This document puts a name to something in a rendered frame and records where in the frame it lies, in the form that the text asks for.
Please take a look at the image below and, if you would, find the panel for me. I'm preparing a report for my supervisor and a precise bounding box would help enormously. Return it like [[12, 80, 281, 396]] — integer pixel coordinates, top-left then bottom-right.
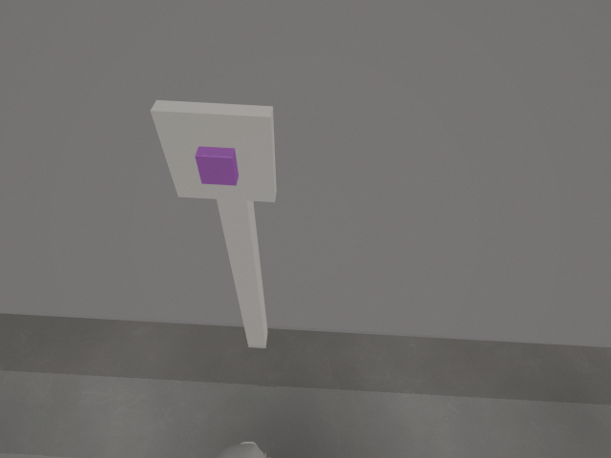
[[150, 100, 277, 348]]

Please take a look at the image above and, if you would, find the button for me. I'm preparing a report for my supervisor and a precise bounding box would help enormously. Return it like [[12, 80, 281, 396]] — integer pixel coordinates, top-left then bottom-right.
[[195, 146, 239, 185]]

